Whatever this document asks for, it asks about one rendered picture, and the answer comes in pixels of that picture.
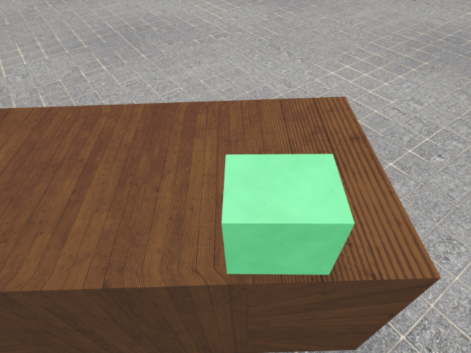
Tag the pedestal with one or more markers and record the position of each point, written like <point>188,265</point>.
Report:
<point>111,232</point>

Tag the carton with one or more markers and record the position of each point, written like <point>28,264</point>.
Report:
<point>283,214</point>

